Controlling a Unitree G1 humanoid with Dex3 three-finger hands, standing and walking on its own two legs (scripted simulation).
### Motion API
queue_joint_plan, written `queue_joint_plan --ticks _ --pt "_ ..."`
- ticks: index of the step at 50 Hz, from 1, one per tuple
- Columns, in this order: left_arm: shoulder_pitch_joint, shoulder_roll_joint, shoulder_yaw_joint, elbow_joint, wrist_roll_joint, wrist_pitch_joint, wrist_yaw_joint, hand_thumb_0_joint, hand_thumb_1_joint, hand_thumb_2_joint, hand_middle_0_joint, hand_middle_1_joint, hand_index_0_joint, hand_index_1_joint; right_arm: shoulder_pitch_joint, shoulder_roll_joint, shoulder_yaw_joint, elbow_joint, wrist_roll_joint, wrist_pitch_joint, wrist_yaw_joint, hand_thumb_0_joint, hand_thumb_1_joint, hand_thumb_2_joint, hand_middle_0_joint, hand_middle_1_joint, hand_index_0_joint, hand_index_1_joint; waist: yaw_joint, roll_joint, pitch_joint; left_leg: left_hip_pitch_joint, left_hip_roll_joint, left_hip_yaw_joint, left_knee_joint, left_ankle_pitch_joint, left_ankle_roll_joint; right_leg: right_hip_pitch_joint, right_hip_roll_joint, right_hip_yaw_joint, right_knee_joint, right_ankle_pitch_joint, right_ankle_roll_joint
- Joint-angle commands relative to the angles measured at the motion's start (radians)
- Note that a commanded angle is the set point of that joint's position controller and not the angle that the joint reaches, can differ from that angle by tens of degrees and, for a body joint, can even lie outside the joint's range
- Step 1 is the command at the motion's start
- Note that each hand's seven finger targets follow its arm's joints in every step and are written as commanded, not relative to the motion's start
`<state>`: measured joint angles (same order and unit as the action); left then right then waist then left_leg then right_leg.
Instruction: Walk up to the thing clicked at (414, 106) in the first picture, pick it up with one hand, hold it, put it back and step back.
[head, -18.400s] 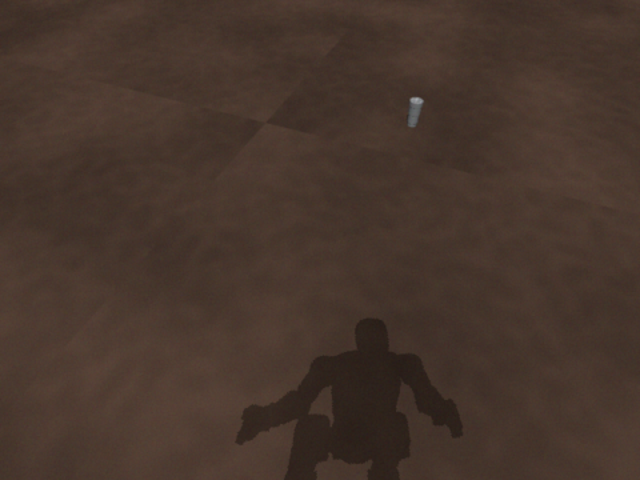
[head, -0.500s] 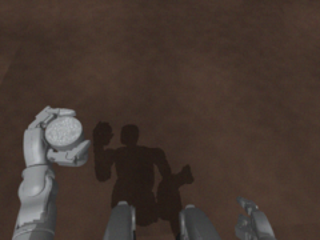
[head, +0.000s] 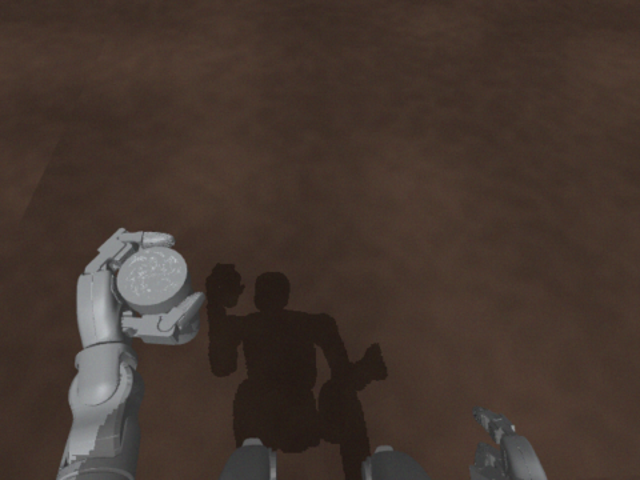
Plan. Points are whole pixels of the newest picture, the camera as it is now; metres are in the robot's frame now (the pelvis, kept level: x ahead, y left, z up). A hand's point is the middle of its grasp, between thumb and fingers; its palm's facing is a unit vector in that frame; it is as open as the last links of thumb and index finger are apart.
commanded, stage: lift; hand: left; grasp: from the side
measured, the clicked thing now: (168, 303) +0.34 +0.19 +0.01
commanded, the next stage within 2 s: hold in 0.38 s
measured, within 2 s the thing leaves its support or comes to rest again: neither
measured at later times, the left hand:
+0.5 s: hand (166, 273) +0.34 +0.17 +0.07, palm faces +0.21 -0.98 +0.00, open 9.6 cm
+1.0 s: hand (159, 276) +0.33 +0.17 +0.09, palm faces +0.21 -0.98 +0.00, open 9.6 cm
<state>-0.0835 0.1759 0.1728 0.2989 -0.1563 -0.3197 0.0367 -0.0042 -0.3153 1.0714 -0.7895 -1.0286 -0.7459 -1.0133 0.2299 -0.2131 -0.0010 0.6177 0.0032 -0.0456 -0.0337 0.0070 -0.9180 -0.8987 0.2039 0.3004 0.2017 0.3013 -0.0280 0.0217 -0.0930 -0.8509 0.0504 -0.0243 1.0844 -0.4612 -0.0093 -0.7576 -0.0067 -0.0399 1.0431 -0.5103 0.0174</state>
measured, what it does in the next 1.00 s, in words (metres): stands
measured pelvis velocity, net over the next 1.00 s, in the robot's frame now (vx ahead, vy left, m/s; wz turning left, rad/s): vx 0.00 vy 0.00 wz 0.01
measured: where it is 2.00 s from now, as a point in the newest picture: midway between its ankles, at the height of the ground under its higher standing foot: outside the picture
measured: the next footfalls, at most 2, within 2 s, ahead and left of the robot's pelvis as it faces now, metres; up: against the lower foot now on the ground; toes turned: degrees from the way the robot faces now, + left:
none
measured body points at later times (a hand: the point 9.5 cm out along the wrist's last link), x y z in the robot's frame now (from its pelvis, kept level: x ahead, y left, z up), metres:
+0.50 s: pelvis +0.01 -0.01 +0.02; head +0.06 +0.00 +0.47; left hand +0.32 +0.22 +0.08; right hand +0.15 -0.25 -0.09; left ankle +0.04 +0.12 -0.66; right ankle +0.00 -0.13 -0.66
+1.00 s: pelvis +0.00 +0.00 +0.03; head +0.04 +0.00 +0.48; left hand +0.31 +0.22 +0.10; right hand +0.15 -0.24 -0.07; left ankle +0.04 +0.12 -0.66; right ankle +0.00 -0.13 -0.66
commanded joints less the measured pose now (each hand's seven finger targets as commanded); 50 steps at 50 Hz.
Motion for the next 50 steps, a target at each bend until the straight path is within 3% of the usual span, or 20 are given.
queue_joint_plan --ticks 1,3,7,8,11,16,17,19,24,25,29,30,34,38,39,50 --pt "-0.230 0.119 0.026 -0.226 -0.001 -0.077 0.000 0.000 0.142 1.146 -1.180 -1.291 -1.201 -1.286 -0.007 -0.130 -0.048 -0.122 0.001 -0.034 -0.011 0.000 -0.910 -0.898 0.200 0.299 0.199 0.299 -0.002 -0.005 -0.290 0.276 -0.021 0.001 -0.180 0.226 0.016 0.134 0.022 0.000 -0.181 0.304 -0.021" --pt "-0.216 0.123 0.033 -0.219 0.000 -0.077 -0.001 0.000 0.167 1.148 -1.165 -1.282 -1.186 -1.276 0.002 -0.129 -0.049 -0.117 -0.001 -0.029 -0.014 0.000 -0.908 -0.898 0.200 0.300 0.199 0.300 0.000 0.002 -0.320 0.302 -0.024 0.010 -0.173 0.282 0.018 0.168 0.018 0.009 -0.188 0.369 -0.016" --pt "-0.239 0.099 0.012 -0.221 0.002 -0.074 0.002 0.000 0.141 1.150 -1.178 -1.293 -1.199 -1.288 -0.006 -0.128 -0.050 -0.109 -0.005 -0.027 -0.009 0.000 -0.908 -0.898 0.200 0.300 0.199 0.300 -0.004 0.026 -0.277 0.325 -0.023 0.004 -0.206 0.253 0.013 0.152 0.020 0.002 -0.206 0.327 -0.022" --pt "-0.248 0.119 0.030 -0.225 0.004 -0.075 0.008 0.000 0.141 1.144 -1.176 -1.285 -1.194 -1.282 -0.011 -0.134 -0.053 -0.110 -0.003 -0.025 -0.009 0.000 -0.910 -0.899 0.200 0.300 0.199 0.300 0.000 0.019 -0.279 0.327 -0.021 0.002 -0.215 0.239 0.013 0.151 0.022 0.000 -0.211 0.310 -0.024" --pt "-0.195 0.099 0.027 -0.192 0.005 -0.069 0.015 0.000 0.179 1.173 -1.183 -1.297 -1.201 -1.296 -0.011 -0.132 -0.053 -0.115 -0.005 -0.021 -0.009 0.000 -0.907 -0.899 0.200 0.300 0.199 0.300 0.001 -0.005 -0.283 0.326 -0.024 0.007 -0.220 0.273 0.014 0.191 0.022 0.000 -0.219 0.351 -0.019" --pt "-0.237 0.109 0.029 -0.213 0.006 -0.075 0.015 0.000 0.171 1.172 -1.191 -1.306 -1.210 -1.303 -0.007 -0.132 -0.054 -0.106 -0.008 -0.016 -0.005 0.000 -0.907 -0.899 0.200 0.300 0.200 0.300 0.001 0.004 -0.279 0.352 -0.022 0.006 -0.228 0.317 0.015 0.204 0.024 -0.001 -0.226 0.383 -0.020" --pt "-0.242 0.090 0.011 -0.193 0.008 -0.076 0.012 0.000 0.175 1.172 -1.199 -1.309 -1.216 -1.307 -0.019 -0.132 -0.053 -0.107 -0.006 -0.015 -0.003 0.000 -0.908 -0.899 0.200 0.300 0.199 0.300 -0.005 0.007 -0.246 0.346 -0.022 0.007 -0.239 0.278 0.012 0.188 0.023 -0.001 -0.230 0.349 -0.022" --pt "-0.245 0.105 0.028 -0.200 0.006 -0.082 0.015 0.000 0.179 1.180 -1.200 -1.314 -1.217 -1.313 -0.011 -0.133 -0.055 -0.108 -0.007 -0.013 -0.004 0.000 -0.910 -0.900 0.200 0.300 0.199 0.300 -0.003 -0.005 -0.272 0.355 -0.023 0.008 -0.241 0.295 0.014 0.212 0.023 0.000 -0.235 0.365 -0.021" --pt "-0.239 0.096 0.016 -0.197 0.006 -0.083 0.011 0.000 0.179 1.171 -1.205 -1.308 -1.218 -1.309 -0.031 -0.135 -0.053 -0.111 -0.005 -0.012 -0.001 0.000 -0.914 -0.902 0.199 0.300 0.199 0.300 0.001 -0.005 -0.243 0.366 -0.026 0.013 -0.262 0.263 0.012 0.217 0.021 0.003 -0.255 0.338 -0.021" --pt "-0.250 0.110 0.020 -0.224 0.006 -0.085 0.010 0.000 0.212 1.094 -1.204 -1.291 -1.222 -1.284 -0.020 -0.134 -0.053 -0.109 -0.006 -0.014 -0.001 0.000 -0.927 -0.902 0.199 0.300 0.199 0.300 0.008 0.010 -0.273 0.385 -0.024 0.011 -0.263 0.283 0.011 0.228 0.023 0.002 -0.254 0.350 -0.022" --pt "-0.225 0.098 0.019 -0.208 0.005 -0.073 0.014 0.000 0.223 1.102 -1.202 -1.293 -1.220 -1.286 -0.014 -0.132 -0.052 -0.106 -0.006 -0.011 -0.001 0.000 -0.929 -0.903 0.200 0.300 0.200 0.300 0.001 -0.015 -0.275 0.395 -0.024 0.014 -0.261 0.339 0.016 0.257 0.022 0.005 -0.262 0.414 -0.016" --pt "-0.231 0.098 0.016 -0.197 0.007 -0.071 0.014 0.000 0.171 1.103 -1.209 -1.302 -1.227 -1.296 -0.015 -0.128 -0.050 -0.101 -0.006 -0.008 -0.001 0.000 -0.930 -0.903 0.200 0.300 0.199 0.300 0.000 -0.005 -0.259 0.387 -0.026 0.016 -0.260 0.331 0.017 0.251 0.021 0.006 -0.267 0.405 -0.016" --pt "-0.259 0.096 0.023 -0.217 0.010 -0.079 0.028 0.000 0.213 1.104 -1.201 -1.290 -1.217 -1.285 -0.040 -0.128 -0.051 -0.109 -0.006 -0.008 0.001 0.000 -0.924 -0.902 0.199 0.300 0.199 0.300 0.009 0.013 -0.220 0.380 -0.026 0.015 -0.295 0.243 0.009 0.236 0.022 0.001 -0.280 0.312 -0.022" --pt "-0.237 0.084 0.003 -0.208 0.012 -0.073 0.025 0.000 0.225 1.105 -1.203 -1.296 -1.221 -1.289 -0.041 -0.126 -0.049 -0.113 -0.005 -0.010 -0.001 0.000 -0.925 -0.902 0.200 0.300 0.199 0.300 0.003 -0.021 -0.222 0.390 -0.030 0.022 -0.297 0.257 0.014 0.269 0.019 0.007 -0.299 0.341 -0.016" --pt "-0.229 0.102 0.016 -0.205 0.013 -0.073 0.021 0.000 0.220 1.105 -1.209 -1.297 -1.225 -1.292 -0.037 -0.128 -0.050 -0.109 -0.005 -0.009 -0.003 0.000 -0.931 -0.904 0.200 0.300 0.200 0.300 0.005 -0.017 -0.241 0.395 -0.031 0.024 -0.291 0.284 0.016 0.282 0.017 0.011 -0.301 0.369 -0.013" --pt "-0.247 0.087 -0.001 -0.233 0.015 -0.056 0.026 0.000 0.228 1.095 -1.190 -1.282 -1.208 -1.275 -0.063 -0.124 -0.045 -0.111 -0.002 -0.019 -0.004 0.000 -0.920 -0.902 0.199 0.300 0.200 0.300 0.006 0.000 -0.186 0.414 -0.029 0.017 -0.345 0.200 0.008 0.266 0.023 -0.002 -0.330 0.273 -0.022"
